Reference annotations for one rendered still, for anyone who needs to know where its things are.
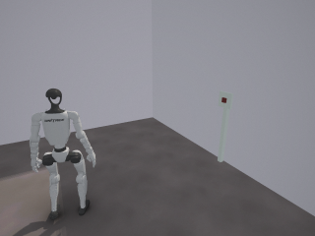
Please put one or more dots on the humanoid robot head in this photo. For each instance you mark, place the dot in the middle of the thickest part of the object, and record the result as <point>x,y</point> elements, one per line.
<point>54,93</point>

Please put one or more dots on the robot right forearm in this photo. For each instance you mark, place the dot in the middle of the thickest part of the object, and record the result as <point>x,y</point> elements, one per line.
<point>86,144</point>

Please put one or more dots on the right robot upper arm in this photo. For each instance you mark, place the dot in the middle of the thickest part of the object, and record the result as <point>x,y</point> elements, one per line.
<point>73,115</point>

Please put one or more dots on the robot left forearm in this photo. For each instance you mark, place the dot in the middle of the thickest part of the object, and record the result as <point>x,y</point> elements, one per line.
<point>34,150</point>

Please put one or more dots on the robot left hand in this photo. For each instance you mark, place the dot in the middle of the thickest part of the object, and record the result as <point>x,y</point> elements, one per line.
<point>35,163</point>

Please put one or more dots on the left robot upper arm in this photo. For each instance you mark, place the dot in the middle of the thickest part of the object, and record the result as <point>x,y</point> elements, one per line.
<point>35,127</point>

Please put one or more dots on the robot right hand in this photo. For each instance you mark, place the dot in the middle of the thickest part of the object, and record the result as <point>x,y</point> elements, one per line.
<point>91,157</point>

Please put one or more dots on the robot left foot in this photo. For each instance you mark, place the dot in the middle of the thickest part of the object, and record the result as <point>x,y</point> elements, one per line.
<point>54,213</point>

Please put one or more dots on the panel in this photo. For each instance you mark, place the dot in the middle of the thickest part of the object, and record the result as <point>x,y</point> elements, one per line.
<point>224,122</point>

